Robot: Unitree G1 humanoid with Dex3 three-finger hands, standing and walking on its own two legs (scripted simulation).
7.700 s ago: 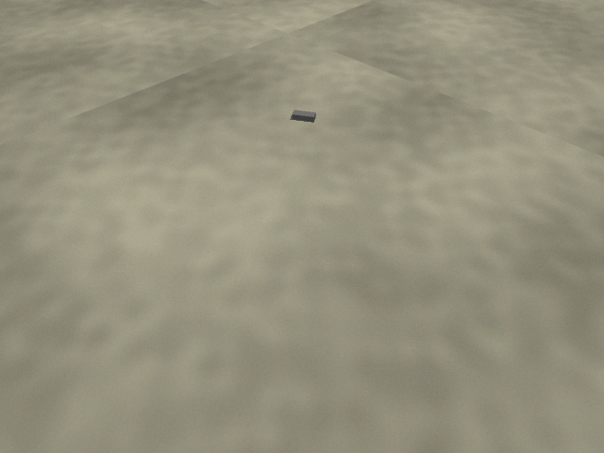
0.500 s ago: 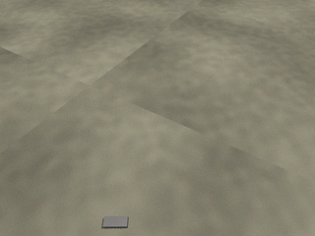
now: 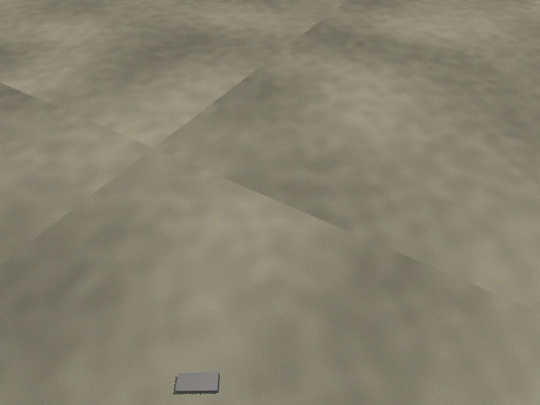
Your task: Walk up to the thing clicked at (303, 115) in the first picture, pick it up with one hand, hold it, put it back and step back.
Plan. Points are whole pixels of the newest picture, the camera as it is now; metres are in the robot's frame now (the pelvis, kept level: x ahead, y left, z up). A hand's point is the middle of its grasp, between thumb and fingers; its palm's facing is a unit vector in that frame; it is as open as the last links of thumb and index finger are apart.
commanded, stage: stand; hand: left
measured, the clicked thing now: (198, 382) +0.34 +0.26 -0.77
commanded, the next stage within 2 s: none
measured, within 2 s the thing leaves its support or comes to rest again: neither
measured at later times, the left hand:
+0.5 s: hand out of the picture +0.07 +0.25 -0.16, palm faces -0.03 -0.94 -0.35, open 7.3 cm
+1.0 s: hand out of the picture +0.08 +0.26 -0.16, palm faces -0.04 -0.94 -0.35, open 7.3 cm
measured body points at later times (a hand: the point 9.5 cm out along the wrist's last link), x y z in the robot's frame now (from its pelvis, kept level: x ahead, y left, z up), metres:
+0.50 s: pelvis +0.00 +0.00 +0.00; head +0.01 +0.00 +0.45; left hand +0.08 +0.30 -0.13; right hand +0.07 -0.30 -0.13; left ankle -0.02 +0.15 -0.75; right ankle +0.00 -0.12 -0.75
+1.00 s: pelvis +0.00 +0.00 +0.00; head +0.01 +0.00 +0.45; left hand +0.08 +0.31 -0.13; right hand +0.07 -0.30 -0.13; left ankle -0.02 +0.15 -0.75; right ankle +0.00 -0.12 -0.75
